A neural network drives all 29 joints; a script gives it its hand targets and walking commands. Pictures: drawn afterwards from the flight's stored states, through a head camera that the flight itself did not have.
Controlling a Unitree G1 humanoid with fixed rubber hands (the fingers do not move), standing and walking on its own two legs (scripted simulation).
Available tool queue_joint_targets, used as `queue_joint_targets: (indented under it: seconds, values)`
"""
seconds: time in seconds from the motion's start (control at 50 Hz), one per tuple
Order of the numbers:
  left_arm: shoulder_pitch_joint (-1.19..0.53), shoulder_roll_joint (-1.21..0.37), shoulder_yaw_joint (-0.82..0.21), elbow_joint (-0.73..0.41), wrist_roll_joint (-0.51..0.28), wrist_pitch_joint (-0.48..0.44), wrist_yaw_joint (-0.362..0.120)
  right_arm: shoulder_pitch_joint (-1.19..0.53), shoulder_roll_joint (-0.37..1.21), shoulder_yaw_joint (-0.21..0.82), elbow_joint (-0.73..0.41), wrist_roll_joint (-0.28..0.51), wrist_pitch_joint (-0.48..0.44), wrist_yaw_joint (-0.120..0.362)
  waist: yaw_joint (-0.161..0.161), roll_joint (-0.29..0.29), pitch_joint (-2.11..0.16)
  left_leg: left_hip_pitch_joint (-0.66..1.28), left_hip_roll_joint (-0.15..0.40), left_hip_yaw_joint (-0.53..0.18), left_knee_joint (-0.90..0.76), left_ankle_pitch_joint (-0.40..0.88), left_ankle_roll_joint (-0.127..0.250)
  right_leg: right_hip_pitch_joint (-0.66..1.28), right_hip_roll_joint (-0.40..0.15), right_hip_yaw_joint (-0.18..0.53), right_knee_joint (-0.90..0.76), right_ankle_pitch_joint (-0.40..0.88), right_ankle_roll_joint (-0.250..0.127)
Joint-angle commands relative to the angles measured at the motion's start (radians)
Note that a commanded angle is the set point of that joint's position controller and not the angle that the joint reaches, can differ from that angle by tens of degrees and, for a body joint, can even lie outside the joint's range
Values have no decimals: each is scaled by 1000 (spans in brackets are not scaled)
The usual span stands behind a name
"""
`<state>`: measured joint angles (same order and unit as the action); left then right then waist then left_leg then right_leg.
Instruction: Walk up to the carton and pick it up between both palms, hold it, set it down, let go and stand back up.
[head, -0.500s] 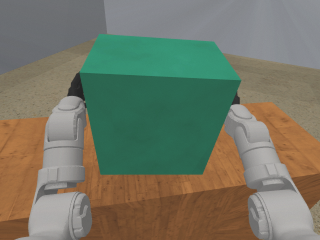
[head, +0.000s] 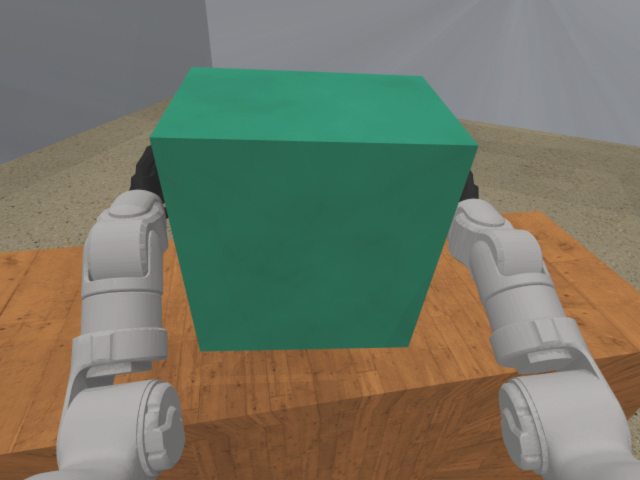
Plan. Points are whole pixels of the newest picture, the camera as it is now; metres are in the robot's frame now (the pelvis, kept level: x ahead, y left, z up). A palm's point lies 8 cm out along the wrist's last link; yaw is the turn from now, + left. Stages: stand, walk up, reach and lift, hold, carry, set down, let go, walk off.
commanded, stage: reach and lift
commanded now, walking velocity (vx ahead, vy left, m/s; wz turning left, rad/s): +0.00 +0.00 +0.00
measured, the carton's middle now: (308, 217) +0.39 +0.00 +0.21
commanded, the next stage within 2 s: hold in 0.12 s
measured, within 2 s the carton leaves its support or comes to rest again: neither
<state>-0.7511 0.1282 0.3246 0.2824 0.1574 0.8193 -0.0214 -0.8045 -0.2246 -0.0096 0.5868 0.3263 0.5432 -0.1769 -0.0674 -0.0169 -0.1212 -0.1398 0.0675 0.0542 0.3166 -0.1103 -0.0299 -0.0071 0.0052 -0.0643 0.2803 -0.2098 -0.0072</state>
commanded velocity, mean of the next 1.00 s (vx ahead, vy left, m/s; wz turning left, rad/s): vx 0.00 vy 0.00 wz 0.00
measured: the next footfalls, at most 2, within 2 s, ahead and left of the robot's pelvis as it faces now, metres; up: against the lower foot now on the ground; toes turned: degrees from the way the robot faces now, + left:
none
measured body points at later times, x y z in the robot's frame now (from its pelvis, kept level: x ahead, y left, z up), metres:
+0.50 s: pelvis -0.01 +0.01 +0.00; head -0.09 +0.03 +0.44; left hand +0.37 +0.20 +0.27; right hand +0.37 -0.17 +0.26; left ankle +0.04 +0.14 -0.75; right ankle -0.03 -0.11 -0.75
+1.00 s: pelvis -0.01 +0.01 +0.00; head -0.09 +0.02 +0.44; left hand +0.37 +0.19 +0.26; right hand +0.37 -0.18 +0.26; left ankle +0.04 +0.14 -0.75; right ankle -0.03 -0.11 -0.75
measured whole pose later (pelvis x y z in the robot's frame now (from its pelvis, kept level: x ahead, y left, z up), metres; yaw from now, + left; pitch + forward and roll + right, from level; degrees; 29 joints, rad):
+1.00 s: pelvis -0.01 +0.01 +0.00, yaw +0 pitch -2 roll -1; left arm -0.81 0.14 0.30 0.29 0.13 0.90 0.02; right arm -0.89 -0.27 0.00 0.65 0.37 0.61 -0.16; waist -0.06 -0.01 -0.18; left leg -0.20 0.07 0.05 0.34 -0.11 -0.02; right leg -0.06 0.01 -0.06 0.28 -0.19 0.00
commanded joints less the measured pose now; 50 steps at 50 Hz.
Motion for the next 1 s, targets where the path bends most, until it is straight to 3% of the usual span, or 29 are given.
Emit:
queue_joint_targets:
  seconds: [0.0,0.02,0.04,0.06,0.1,0.12,0.16,0.2,0.26,0.32,0.34,0.36,0.46,0.54,0.6,0.68,0.72,0.84,0.88,0.9,0.92,0.94,0.96,0.98]
  values:
    - [-775,-484,-438,-278,-196,-71,-158,-947,585,301,-398,155,-58,130,-14,43,-457,339,-103,-36,65,323,22,-52,57,39,-16,452,73]
    - [-763,-478,-424,-255,-191,-65,-157,-949,582,299,-408,157,-54,128,-6,25,-437,323,-105,-37,63,309,24,-56,58,48,-25,435,73]
    - [-791,-484,-457,-319,-214,-65,-150,-957,583,310,-439,172,-51,128,-18,47,-489,343,-103,-42,68,323,18,-47,58,49,-17,439,69]
    - [-781,-480,-453,-296,-210,-57,-149,-959,561,305,-449,165,-44,125,-20,51,-469,332,-103,-42,64,311,21,-66,53,49,-25,416,67]
    - [-793,-486,-459,-310,-218,-54,-144,-952,555,282,-442,163,-34,126,-26,56,-462,351,-97,-46,63,303,12,-92,60,44,-34,382,62]
    - [-793,-478,-444,-282,-212,-47,-145,-963,550,280,-422,162,-24,128,-16,45,-413,323,-95,-42,49,259,20,-113,62,43,-48,312,61]
    - [-847,-483,-456,-270,-225,-46,-143,-993,558,256,-402,150,-22,139,-26,50,-416,303,-90,-44,37,204,21,-140,57,40,-52,230,52]
    - [-867,-493,-442,-254,-218,-48,-137,-1006,561,243,-372,141,-18,149,-9,64,-417,272,-90,-42,26,165,23,-136,54,45,-50,186,48]
    - [-857,-507,-463,-254,-228,-36,-127,-1012,548,251,-381,159,-19,156,-15,83,-462,306,-83,-48,43,214,16,-129,60,44,-40,234,46]
    - [-838,-485,-410,-182,-209,-21,-135,-1039,537,243,-329,160,-8,161,10,43,-400,267,-87,-42,27,162,27,-130,56,51,-57,182,48]
    - [-842,-486,-402,-169,-205,-19,-138,-1052,536,237,-320,156,-6,162,2,25,-396,257,-83,-38,22,141,32,-128,52,51,-49,165,51]
    - [-871,-496,-420,-191,-214,-23,-138,-1049,544,232,-309,156,-7,164,4,52,-409,257,-82,-39,21,138,24,-131,54,47,-49,158,48]
    - [-880,-509,-443,-230,-240,-23,-121,-1079,551,254,-344,194,-9,167,13,53,-490,289,-83,-47,51,230,19,-121,63,52,-39,235,46]
    - [-866,-506,-411,-172,-219,-6,-128,-1072,517,223,-291,183,5,175,13,62,-406,245,-76,-46,22,146,19,-132,62,56,-51,151,38]
    - [-885,-509,-420,-216,-229,-13,-128,-1082,534,220,-323,191,-3,173,4,52,-463,277,-79,-47,41,186,15,-124,69,53,-41,192,39]
    - [-895,-511,-416,-193,-232,-12,-121,-1084,531,208,-303,189,5,172,-5,69,-441,259,-81,-50,37,176,11,-137,63,58,-45,194,40]
    - [-916,-508,-441,-216,-240,-13,-119,-1072,533,208,-279,192,9,177,-13,101,-439,258,-80,-48,39,187,5,-140,61,60,-42,193,33]
    - [-869,-510,-432,-235,-248,-6,-122,-1077,518,229,-337,213,13,172,-5,74,-471,270,-80,-51,48,229,6,-111,67,59,-38,238,42]
    - [-855,-501,-410,-198,-224,-4,-126,-1063,530,235,-314,201,15,172,17,50,-420,245,-83,-44,35,208,15,-122,67,56,-48,226,47]
    - [-880,-510,-427,-232,-242,-10,-125,-1080,545,237,-346,203,9,170,-3,58,-469,256,-89,-42,49,230,16,-112,61,68,-40,252,48]
    - [-891,-511,-439,-272,-249,-16,-120,-1090,550,242,-366,215,5,171,8,56,-510,286,-86,-52,52,242,16,-113,68,59,-34,265,49]
    - [-882,-503,-433,-254,-247,-11,-119,-1077,541,241,-366,215,7,169,5,60,-496,280,-87,-48,52,235,17,-109,66,61,-42,264,49]
    - [-894,-508,-437,-209,-258,-17,-120,-1122,535,253,-359,216,9,169,-10,16,-477,275,-77,-54,52,232,21,-135,75,60,-43,323,51]
    - [-886,-515,-433,-210,-256,-22,-121,-1103,545,264,-353,221,9,166,-5,25,-476,269,-81,-53,52,227,21,-125,72,66,-41,334,51]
